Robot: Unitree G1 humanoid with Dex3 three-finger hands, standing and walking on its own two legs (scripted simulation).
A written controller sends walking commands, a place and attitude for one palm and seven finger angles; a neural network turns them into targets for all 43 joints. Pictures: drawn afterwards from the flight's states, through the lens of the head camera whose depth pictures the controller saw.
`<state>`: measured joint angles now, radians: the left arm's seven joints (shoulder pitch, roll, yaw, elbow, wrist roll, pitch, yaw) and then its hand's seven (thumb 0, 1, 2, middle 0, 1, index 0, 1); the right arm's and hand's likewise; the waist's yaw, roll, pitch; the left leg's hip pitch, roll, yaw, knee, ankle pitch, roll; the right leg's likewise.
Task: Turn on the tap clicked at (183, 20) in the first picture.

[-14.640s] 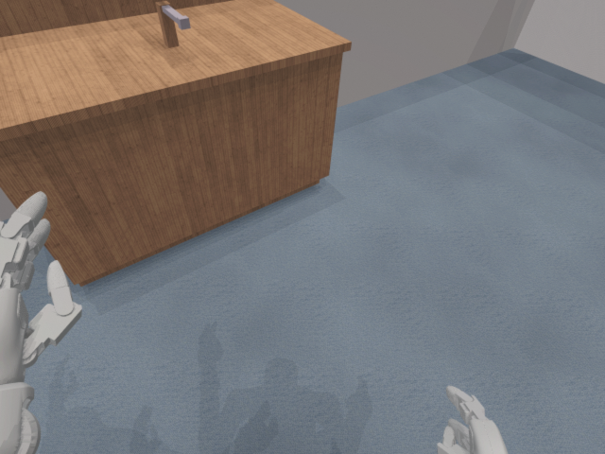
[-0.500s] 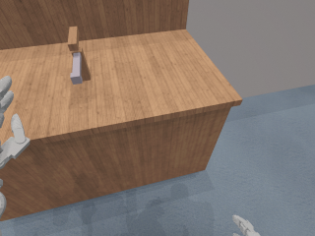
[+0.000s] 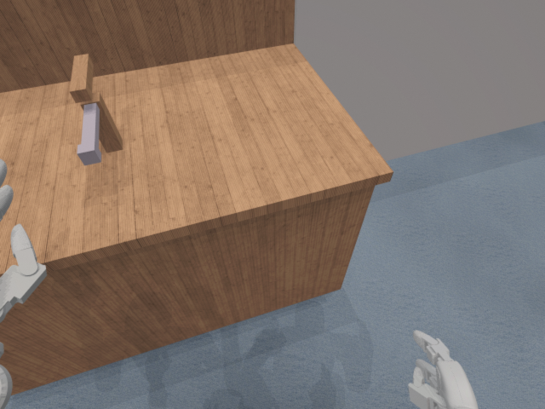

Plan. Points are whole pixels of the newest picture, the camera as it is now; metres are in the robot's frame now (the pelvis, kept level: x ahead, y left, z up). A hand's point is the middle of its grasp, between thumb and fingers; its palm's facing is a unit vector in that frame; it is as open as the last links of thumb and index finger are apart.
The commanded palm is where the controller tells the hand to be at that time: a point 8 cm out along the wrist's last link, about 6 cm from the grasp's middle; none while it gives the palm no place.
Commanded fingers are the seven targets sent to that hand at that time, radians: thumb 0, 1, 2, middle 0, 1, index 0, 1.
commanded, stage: shuffle to correct the standing spot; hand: left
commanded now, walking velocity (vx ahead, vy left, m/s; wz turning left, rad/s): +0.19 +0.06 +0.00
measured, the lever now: (89, 153) +0.48 +0.36 +0.09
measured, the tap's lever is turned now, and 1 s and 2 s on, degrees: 0 0 0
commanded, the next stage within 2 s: come to a stop and stand still in 1.12 s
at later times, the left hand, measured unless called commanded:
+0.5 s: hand (30, 241) +0.26 +0.29 +0.16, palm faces +0.41 -0.82 -0.40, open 7.5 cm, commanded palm +0.19 +0.33 +0.18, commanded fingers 0.00 0.90 0.90 -0.20 -0.30 -0.20 -0.30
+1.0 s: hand (49, 203) +0.31 +0.30 +0.16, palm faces +0.40 -0.83 -0.40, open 7.5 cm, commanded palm +0.26 +0.33 +0.18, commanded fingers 0.00 0.90 0.90 -0.20 -0.30 -0.20 -0.30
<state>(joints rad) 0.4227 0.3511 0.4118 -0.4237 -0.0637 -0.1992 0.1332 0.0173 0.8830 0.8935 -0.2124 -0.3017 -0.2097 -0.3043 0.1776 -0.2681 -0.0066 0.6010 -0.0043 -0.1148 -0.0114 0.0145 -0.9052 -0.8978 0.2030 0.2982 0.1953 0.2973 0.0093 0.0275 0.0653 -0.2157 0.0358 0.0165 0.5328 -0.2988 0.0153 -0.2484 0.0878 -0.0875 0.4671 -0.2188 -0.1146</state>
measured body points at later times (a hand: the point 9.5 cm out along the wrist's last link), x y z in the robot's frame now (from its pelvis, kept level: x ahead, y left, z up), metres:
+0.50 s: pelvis +0.03 +0.05 -0.01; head +0.05 +0.04 +0.44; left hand +0.23 +0.33 +0.19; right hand +0.21 -0.17 -0.10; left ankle -0.01 +0.14 -0.73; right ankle +0.02 -0.04 -0.74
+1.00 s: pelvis +0.10 +0.06 -0.01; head +0.13 +0.06 +0.44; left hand +0.29 +0.34 +0.18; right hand +0.28 -0.17 -0.09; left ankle +0.11 +0.18 -0.71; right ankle +0.17 -0.01 -0.74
